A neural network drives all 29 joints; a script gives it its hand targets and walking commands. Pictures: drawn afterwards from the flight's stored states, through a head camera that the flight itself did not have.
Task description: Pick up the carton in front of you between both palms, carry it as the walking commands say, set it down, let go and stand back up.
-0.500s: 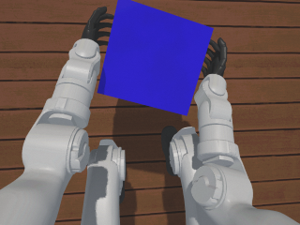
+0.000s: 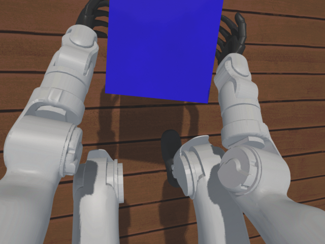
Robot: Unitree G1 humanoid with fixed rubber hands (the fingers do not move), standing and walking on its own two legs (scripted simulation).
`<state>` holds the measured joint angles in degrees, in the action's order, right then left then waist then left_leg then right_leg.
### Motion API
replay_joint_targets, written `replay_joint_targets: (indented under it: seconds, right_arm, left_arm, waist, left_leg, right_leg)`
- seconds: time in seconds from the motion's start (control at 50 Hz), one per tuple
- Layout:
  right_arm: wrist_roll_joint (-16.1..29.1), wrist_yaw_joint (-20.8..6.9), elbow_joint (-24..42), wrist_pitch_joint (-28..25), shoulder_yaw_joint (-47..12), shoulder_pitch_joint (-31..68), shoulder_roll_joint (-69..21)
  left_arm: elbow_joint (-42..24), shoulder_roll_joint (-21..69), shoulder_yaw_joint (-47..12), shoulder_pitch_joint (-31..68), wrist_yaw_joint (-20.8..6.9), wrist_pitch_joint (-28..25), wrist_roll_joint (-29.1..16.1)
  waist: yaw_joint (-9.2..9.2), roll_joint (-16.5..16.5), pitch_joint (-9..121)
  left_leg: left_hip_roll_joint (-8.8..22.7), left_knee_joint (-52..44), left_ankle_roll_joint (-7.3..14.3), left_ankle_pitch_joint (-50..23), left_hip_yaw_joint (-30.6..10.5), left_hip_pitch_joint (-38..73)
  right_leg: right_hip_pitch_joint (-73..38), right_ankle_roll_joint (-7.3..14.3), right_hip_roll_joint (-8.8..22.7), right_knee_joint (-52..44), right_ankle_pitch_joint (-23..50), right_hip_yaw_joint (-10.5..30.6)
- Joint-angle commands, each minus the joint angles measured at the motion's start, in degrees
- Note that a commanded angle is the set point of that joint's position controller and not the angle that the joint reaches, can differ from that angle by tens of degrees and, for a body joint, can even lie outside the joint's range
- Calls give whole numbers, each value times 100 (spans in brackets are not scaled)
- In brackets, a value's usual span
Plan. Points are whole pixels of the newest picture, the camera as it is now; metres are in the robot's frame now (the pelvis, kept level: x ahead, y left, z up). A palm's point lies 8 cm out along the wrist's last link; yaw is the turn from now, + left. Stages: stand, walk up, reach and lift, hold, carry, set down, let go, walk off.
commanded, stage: set down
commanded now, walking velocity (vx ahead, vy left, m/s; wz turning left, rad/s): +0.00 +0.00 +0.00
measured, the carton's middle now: (158, 55) +0.52 -0.06 -0.25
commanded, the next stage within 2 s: none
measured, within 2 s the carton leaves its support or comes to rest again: rests again in 0.84 s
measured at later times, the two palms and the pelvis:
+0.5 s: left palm (92, 29) +0.55 +0.09 -0.18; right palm (232, 53) +0.50 -0.21 -0.14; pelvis +0.00 +0.00 -0.01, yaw +0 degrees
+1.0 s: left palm (81, 43) +0.54 +0.12 -0.22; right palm (232, 71) +0.47 -0.23 -0.18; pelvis +0.00 -0.01 -0.01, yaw -1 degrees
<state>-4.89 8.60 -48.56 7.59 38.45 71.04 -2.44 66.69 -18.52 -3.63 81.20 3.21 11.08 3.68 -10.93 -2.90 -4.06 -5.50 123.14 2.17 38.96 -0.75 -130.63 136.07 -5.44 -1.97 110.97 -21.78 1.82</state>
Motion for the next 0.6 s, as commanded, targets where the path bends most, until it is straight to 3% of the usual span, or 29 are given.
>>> replay_joint_targets:
  seconds: [0.0, 0.24, 0.58]
  right_arm:
    - [132, -1207, -652, 254, -1641, 1463, -4178]
    - [-44, -1300, -1029, 338, -1150, 1596, -3578]
    - [-19, -1326, -1401, 201, -931, 1303, -2838]
  left_arm:
    - [-1211, 4153, -654, 2627, -1054, -491, -208]
    - [-559, 3597, -54, 2365, -1127, -320, 299]
    - [-175, 2981, 303, 1514, -1111, -287, 860]
  waist:
    - [250, 1797, 5092]
    - [450, 1422, 4370]
    - [766, 1306, 3788]
  left_leg:
    - [36, -1809, -85, -2401, -391, 2535]
    - [73, -1791, 72, -1612, -348, 1947]
    - [209, -1615, 112, -2130, -354, 1767]
  right_leg:
    - [-3317, 132, -370, 253, 1530, -684]
    - [-3002, 129, -348, 349, 919, -649]
    - [-2553, 83, -409, 410, 948, -540]
